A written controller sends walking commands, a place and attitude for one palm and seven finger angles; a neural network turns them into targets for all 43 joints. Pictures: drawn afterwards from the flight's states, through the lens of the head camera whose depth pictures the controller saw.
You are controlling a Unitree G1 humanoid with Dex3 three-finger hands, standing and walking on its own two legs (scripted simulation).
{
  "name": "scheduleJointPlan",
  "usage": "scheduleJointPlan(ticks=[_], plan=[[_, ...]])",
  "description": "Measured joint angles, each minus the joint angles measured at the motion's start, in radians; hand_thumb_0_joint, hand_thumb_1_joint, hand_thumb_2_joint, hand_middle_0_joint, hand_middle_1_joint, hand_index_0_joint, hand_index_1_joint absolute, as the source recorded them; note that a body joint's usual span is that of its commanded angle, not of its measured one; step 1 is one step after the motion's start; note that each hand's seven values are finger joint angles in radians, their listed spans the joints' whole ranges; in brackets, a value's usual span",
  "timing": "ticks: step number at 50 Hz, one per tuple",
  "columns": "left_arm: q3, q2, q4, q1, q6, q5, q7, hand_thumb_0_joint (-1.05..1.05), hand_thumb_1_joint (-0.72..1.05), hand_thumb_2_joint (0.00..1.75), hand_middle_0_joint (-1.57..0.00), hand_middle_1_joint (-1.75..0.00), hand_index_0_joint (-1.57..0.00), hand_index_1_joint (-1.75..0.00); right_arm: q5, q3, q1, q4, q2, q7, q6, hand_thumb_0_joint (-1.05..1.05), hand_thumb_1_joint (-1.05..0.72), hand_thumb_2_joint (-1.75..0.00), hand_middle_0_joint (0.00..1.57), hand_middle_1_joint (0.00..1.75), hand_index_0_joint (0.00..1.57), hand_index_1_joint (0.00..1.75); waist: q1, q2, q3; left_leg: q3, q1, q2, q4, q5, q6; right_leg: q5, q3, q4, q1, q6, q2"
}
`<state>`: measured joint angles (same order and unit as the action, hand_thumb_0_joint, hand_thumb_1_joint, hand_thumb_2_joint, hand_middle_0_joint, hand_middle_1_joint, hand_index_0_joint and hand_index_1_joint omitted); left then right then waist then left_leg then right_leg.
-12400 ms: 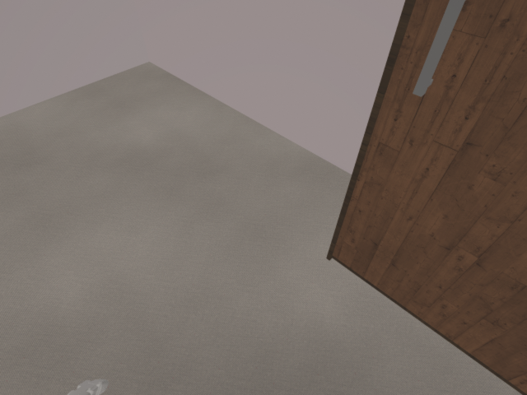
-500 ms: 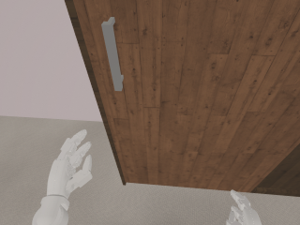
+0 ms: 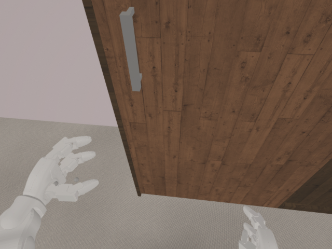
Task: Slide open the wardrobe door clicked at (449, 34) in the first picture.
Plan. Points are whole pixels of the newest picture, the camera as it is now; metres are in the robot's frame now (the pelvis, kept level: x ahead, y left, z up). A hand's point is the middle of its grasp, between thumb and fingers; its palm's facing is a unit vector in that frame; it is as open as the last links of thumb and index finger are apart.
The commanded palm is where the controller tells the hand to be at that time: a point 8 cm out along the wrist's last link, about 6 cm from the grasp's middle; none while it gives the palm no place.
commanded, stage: raise the hand with hooked fingers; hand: left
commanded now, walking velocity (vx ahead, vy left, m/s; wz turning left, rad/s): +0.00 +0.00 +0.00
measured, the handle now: (134, 52) +0.51 +0.10 +0.23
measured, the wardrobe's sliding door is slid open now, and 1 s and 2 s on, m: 0.00 0.00 0.00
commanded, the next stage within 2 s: move the hooked fingers beside the handle in 1.32 s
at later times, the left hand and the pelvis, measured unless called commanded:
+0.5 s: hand (10, 139) +0.26 +0.28 +0.21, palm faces +0.03 -0.99 -0.12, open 13.5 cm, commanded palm +0.23 +0.32 +0.20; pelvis +0.01 +0.02 +0.02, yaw +1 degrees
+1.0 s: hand (9, 115) +0.28 +0.28 +0.24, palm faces -0.04 -0.99 -0.13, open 14.0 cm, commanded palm +0.24 +0.32 +0.26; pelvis +0.01 +0.00 +0.02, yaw +1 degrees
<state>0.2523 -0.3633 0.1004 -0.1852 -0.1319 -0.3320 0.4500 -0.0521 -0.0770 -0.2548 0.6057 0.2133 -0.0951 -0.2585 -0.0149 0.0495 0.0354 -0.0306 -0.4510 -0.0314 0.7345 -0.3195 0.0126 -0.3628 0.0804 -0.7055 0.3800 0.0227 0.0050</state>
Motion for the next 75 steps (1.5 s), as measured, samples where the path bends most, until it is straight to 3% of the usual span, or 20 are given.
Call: scheduleJointPlan(ticks=[2, 5, 9, 15, 23, 27, 32, 39, 43, 47, 50, 55, 59, 66, 75], plan=[[0.052, 0.001, -0.026, -0.022, 0.029, -0.029, -0.025, 0.01, 0.14, 0.58, -0.26, -0.79, -0.26, -0.79, 0.003, 0.003, -0.027, -0.004, 0.001, 0.004, -0.005, 0.02, -0.9, -0.9, 0.21, 0.3, 0.21, 0.3, -0.004, -0.007, 0.002, -0.014, 0.023, 0.001, -0.026, 0.005, 0.003, 0.008, -0.013, 0.022, -0.016, -0.004, 0.0], [0.108, 0.013, -0.102, -0.055, 0.011, -0.047, -0.064, 0.01, 0.07, 0.55, -0.26, -0.84, -0.26, -0.83, 0.006, 0.015, -0.065, 0.001, 0.017, 0.014, -0.026, 0.02, -0.9, -0.9, 0.21, 0.3, 0.2, 0.3, 0.011, -0.016, 0.007, -0.021, 0.054, 0.004, -0.053, 0.006, 0.008, 0.015, -0.021, 0.053, -0.048, -0.008, -0.002], [0.104, 0.026, -0.162, -0.043, 0.001, -0.034, -0.058, 0.01, -0.02, 0.51, -0.26, -0.9, -0.26, -0.89, 0.002, 0.03, -0.074, 0.024, 0.054, 0.015, -0.051, 0.02, -0.9, -0.9, 0.21, 0.3, 0.2, 0.3, 0.039, -0.009, -0.001, -0.013, 0.087, 0.014, -0.07, 0.007, 0.018, 0.023, -0.012, 0.088, -0.094, -0.019, -0.01], [0.064, -0.002, -0.152, 0.023, 0.111, 0.004, -0.018, 0.0, -0.17, 0.45, -0.27, -0.99, -0.28, -0.98, -0.006, 0.031, -0.009, 0.028, 0.07, -0.006, -0.055, 0.02, -0.9, -0.9, 0.21, 0.3, 0.2, 0.3, 0.056, -0.005, -0.021, -0.012, 0.138, 0.033, -0.12, 0.033, 0.03, 0.045, -0.01, 0.135, -0.146, -0.03, -0.026], [0.154, -0.064, -0.148, 0.158, 0.165, -0.027, -0.012, 0.0, -0.35, 0.37, -0.29, -1.11, -0.29, -1.1, -0.008, -0.007, 0.049, 0.002, 0.034, -0.005, -0.041, 0.02, -0.9, -0.9, 0.21, 0.3, 0.2, 0.3, 0.083, -0.016, -0.021, -0.007, 0.22, 0.038, -0.197, 0.068, 0.026, 0.078, -0.004, 0.211, -0.229, -0.027, -0.027], [0.168, -0.089, -0.087, 0.245, 0.254, -0.02, 0.021, 0.0, -0.43, 0.34, -0.29, -1.15, -0.3, -1.15, -0.019, -0.027, 0.067, -0.003, 0.032, -0.002, -0.009, 0.02, -0.9, -0.9, 0.21, 0.3, 0.2, 0.3, 0.096, -0.003, -0.025, 0.001, 0.239, 0.041, -0.222, 0.086, 0.025, 0.092, 0.004, 0.235, -0.251, -0.025, -0.028], [0.16, -0.124, -0.064, 0.289, 0.354, 0.005, 0.052, -0.01, -0.48, 0.32, -0.3, -1.18, -0.3, -1.18, -0.024, -0.042, 0.077, -0.01, 0.033, 0.0, 0.028, 0.02, -0.9, -0.9, 0.21, 0.3, 0.2, 0.3, 0.095, 0.008, -0.041, 0.006, 0.25, 0.041, -0.25, 0.107, 0.022, 0.107, 0.009, 0.256, -0.259, -0.021, -0.026], [0.227, -0.173, -0.061, 0.364, 0.344, -0.021, 0.078, -0.01, -0.5, 0.31, -0.3, -1.2, -0.3, -1.2, -0.024, -0.051, 0.055, 0.012, 0.035, 0.002, 0.047, 0.02, -0.9, -0.9, 0.21, 0.3, 0.2, 0.3, 0.094, 0.007, -0.033, 0.013, 0.279, 0.032, -0.28, 0.119, 0.01, 0.12, 0.015, 0.291, -0.292, -0.01, -0.014], [0.252, -0.225, 0.05, 0.454, 0.398, -0.014, 0.099, -0.01, -0.5, 0.31, -0.3, -1.2, -0.31, -1.2, -0.036, -0.045, 0.053, 0.022, 0.055, 0.006, 0.058, 0.02, -0.9, -0.9, 0.21, 0.3, 0.2, 0.3, 0.091, 0.017, -0.03, 0.017, 0.276, 0.029, -0.284, 0.123, 0.005, 0.12, 0.018, 0.29, -0.287, -0.005, -0.011], [0.234, -0.244, 0.115, 0.473, 0.445, -0.004, 0.124, -0.01, -0.51, 0.3, -0.3, -1.2, -0.3, -1.2, -0.047, -0.03, 0.053, 0.014, 0.082, 0.016, 0.067, 0.02, -0.9, -0.9, 0.21, 0.3, 0.2, 0.3, 0.085, 0.03, -0.028, 0.015, 0.252, 0.027, -0.276, 0.123, 0.002, 0.114, 0.016, 0.271, -0.257, -0.003, -0.01], [0.218, -0.215, 0.075, 0.426, 0.444, -0.005, 0.141, -0.01, -0.51, 0.3, -0.3, -1.2, -0.3, -1.2, -0.047, -0.018, 0.054, 0.004, 0.095, 0.022, 0.07, 0.02, -0.9, -0.9, 0.21, 0.3, 0.2, 0.3, 0.078, 0.032, -0.028, 0.007, 0.244, 0.023, -0.267, 0.116, 0.001, 0.107, 0.008, 0.256, -0.243, -0.002, -0.008], [0.233, -0.164, -0.021, 0.358, 0.386, -0.032, 0.129, -0.01, -0.5, 0.3, -0.3, -1.2, -0.3, -1.2, -0.037, -0.009, 0.051, -0.002, 0.085, 0.024, 0.062, 0.02, -0.9, -0.9, 0.21, 0.3, 0.2, 0.3, 0.069, 0.015, -0.02, -0.003, 0.257, 0.014, -0.258, 0.098, -0.003, 0.096, -0.003, 0.252, -0.254, 0.002, 0.0], [0.263, -0.171, -0.022, 0.383, 0.381, -0.027, 0.092, -0.01, -0.5, 0.3, -0.3, -1.2, -0.31, -1.2, -0.037, -0.007, 0.048, -0.007, 0.074, 0.021, 0.058, 0.02, -0.9, -0.9, 0.2, 0.3, 0.2, 0.3, 0.073, 0.004, -0.02, -0.001, 0.272, 0.011, -0.261, 0.093, -0.007, 0.093, -0.002, 0.259, -0.271, 0.006, 0.004], [0.239, -0.192, 0.021, 0.423, 0.448, -0.004, 0.087, -0.01, -0.51, 0.3, -0.3, -1.2, -0.3, -1.2, -0.047, -0.011, 0.062, -0.012, 0.081, 0.014, 0.074, 0.02, -0.9, -0.9, 0.2, 0.3, 0.2, 0.3, 0.085, 0.026, -0.026, 0.004, 0.266, 0.021, -0.272, 0.102, -0.003, 0.096, 0.003, 0.263, -0.264, 0.0, -0.005], [0.243, -0.178, 0.006, 0.398, 0.409, -0.034, 0.115, -0.01, -0.5, 0.3, -0.3, -1.21, -0.3, -1.2, -0.042, -0.023, 0.064, -0.007, 0.058, 0.021, 0.082, 0.02, -0.9, -0.9, 0.21, 0.3, 0.2, 0.3, 0.088, 0.013, -0.011, 0.001, 0.271, 0.023, -0.271, 0.095, 0.0, 0.091, 0.0, 0.264, -0.269, -0.002, -0.007]])
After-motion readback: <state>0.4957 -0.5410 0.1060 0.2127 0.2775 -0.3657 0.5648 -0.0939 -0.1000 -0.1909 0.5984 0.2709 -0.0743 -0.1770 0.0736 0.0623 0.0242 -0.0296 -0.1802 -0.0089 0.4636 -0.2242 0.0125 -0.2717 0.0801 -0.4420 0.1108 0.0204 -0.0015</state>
